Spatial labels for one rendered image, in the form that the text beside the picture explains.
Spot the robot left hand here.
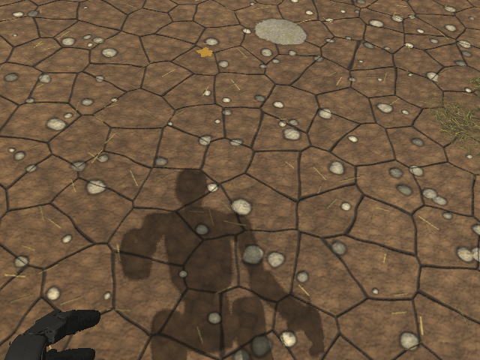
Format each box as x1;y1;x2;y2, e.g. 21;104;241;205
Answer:
4;309;101;360

